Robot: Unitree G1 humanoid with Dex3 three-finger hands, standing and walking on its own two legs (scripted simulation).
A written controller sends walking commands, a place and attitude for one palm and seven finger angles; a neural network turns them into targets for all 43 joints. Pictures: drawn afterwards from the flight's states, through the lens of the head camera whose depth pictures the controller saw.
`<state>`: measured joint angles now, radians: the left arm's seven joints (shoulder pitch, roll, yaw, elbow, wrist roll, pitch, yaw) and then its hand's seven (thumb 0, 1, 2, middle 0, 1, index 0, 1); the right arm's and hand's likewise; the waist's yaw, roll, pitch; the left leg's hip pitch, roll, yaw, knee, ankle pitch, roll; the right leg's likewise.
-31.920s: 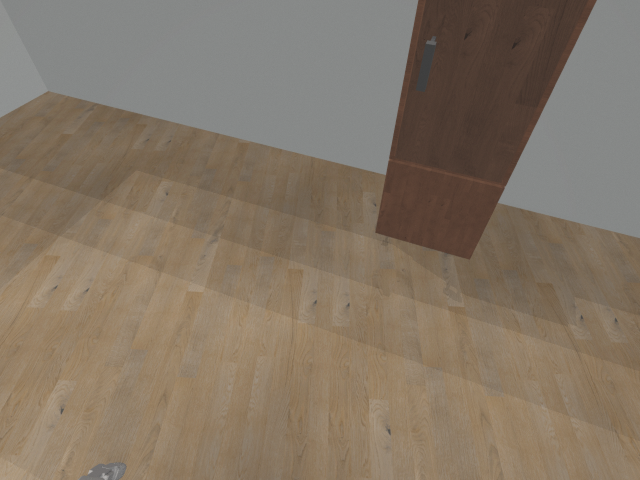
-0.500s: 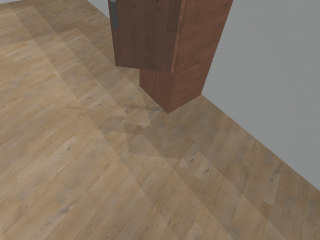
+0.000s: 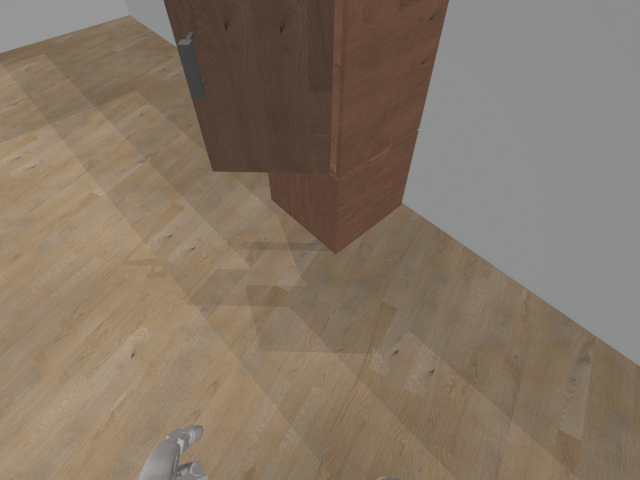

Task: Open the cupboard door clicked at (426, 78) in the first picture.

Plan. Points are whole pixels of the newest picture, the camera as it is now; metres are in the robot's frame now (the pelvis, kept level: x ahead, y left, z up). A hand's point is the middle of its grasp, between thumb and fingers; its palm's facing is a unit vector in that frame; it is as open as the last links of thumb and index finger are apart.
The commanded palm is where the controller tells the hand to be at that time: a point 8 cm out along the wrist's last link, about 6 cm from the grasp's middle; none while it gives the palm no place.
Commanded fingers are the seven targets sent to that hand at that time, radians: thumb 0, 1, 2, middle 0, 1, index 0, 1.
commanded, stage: take the last steps up to it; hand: left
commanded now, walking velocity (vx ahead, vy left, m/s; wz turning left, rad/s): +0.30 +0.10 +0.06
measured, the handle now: (194, 65) +0.96 +0.30 +0.02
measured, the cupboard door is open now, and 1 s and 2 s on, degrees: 46 46 46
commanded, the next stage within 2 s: come to a stop and stand still in 0.82 s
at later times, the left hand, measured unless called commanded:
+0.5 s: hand out of the picture +0.13 +0.25 -0.17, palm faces +0.10 -0.98 -0.19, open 7.3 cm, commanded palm none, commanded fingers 0.00 0.90 0.90 -0.20 -0.30 -0.20 -0.30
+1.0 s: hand (195, 312) +0.41 +0.23 -0.15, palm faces +0.05 -0.97 -0.22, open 7.2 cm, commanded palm none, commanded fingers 0.00 0.90 0.90 -0.20 -0.30 -0.20 -0.30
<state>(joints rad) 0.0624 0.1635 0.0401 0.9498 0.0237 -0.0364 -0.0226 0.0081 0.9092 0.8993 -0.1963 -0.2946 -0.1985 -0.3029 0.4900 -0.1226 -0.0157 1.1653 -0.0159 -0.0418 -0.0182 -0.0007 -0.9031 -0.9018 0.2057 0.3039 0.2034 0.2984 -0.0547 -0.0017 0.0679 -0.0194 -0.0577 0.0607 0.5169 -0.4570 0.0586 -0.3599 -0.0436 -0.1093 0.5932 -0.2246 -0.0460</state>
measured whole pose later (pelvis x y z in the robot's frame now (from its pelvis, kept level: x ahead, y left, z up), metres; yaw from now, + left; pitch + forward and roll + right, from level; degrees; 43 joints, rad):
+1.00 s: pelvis +0.36 +0.04 +0.02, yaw +0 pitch +0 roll +1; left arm 0.23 0.16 0.05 1.05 0.02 -0.07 0.02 0.00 0.95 0.90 -0.20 -0.29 -0.20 -0.30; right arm 0.26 -0.16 -0.04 1.09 -0.01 0.00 0.00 0.00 -0.91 -0.90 0.20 0.30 0.20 0.30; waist -0.01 0.00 0.05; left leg -0.43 0.07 0.07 0.80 -0.33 -0.04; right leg -0.16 -0.03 -0.14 0.41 -0.25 -0.04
